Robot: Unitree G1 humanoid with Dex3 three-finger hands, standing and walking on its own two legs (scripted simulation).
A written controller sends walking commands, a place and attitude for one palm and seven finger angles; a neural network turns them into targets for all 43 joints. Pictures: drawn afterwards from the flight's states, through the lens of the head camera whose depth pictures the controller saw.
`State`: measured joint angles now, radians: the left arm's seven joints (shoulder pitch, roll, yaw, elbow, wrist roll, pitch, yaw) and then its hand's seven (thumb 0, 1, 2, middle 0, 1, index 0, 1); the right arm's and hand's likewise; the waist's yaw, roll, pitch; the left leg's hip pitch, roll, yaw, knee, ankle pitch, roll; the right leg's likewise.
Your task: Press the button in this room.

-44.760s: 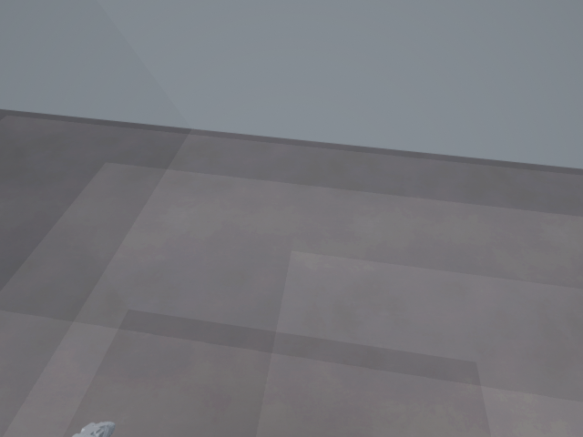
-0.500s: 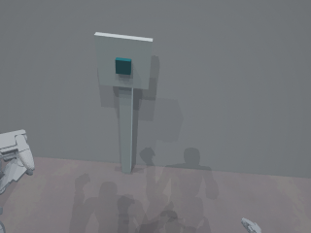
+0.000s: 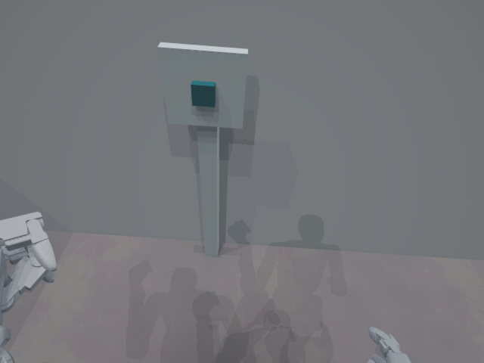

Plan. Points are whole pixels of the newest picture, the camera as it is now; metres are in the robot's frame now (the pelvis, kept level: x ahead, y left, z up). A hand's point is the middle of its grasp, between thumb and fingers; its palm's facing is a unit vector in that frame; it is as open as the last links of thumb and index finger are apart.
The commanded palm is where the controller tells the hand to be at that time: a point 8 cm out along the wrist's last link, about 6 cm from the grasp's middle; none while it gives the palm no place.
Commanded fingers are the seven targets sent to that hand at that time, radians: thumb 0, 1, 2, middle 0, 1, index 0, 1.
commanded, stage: stop stepping back and stand still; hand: left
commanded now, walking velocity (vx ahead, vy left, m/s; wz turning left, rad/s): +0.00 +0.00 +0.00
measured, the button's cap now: (203, 93) +0.71 +0.15 +0.10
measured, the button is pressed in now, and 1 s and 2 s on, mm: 0 0 0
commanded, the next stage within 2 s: let the arm hang, fingers relaxed in 0.14 s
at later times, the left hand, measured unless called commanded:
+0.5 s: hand out of the picture +0.07 +0.19 -0.15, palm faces +0.02 -0.97 -0.22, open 3.1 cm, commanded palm none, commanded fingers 0.00 0.90 0.90 -0.79 -0.94 -0.79 -0.94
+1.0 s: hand out of the picture -0.07 +0.17 -0.16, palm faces +0.09 -0.97 -0.20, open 6.9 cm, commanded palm none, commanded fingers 0.00 0.90 0.90 -0.20 -0.30 -0.20 -0.30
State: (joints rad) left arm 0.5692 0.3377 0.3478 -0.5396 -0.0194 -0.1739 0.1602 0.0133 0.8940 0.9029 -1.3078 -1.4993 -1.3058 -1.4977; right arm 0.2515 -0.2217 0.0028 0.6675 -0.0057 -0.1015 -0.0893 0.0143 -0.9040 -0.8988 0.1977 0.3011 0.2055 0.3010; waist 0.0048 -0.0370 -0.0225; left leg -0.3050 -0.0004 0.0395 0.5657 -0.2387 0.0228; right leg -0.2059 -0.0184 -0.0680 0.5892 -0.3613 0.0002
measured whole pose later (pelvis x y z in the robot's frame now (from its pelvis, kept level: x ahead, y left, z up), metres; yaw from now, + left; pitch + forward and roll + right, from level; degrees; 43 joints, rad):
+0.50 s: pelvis -0.01 +0.00 +0.00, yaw +3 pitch -1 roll +0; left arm 0.26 0.20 0.01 0.77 0.03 0.06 0.01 0.01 0.91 0.90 -1.08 -1.29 -1.08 -1.28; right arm 0.17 -0.25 0.00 0.87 -0.03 0.02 0.00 0.01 -0.91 -0.90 0.20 0.30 0.20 0.30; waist -0.03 0.00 0.03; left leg -0.35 -0.02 -0.01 0.60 -0.23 0.02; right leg -0.23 -0.01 -0.09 0.60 -0.36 -0.02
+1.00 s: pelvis -0.01 +0.00 +0.01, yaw +2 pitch -2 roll +0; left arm 0.35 0.13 0.01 1.17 0.01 0.01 0.03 0.00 0.91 0.90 -0.28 -0.39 -0.28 -0.39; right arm 0.31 -0.11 0.00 1.13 -0.01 0.03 -0.03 0.00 -0.91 -0.90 0.20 0.30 0.20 0.30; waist 0.00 0.04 0.04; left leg -0.25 -0.02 0.00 0.44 -0.15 0.02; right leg -0.14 -0.01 -0.08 0.45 -0.28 -0.02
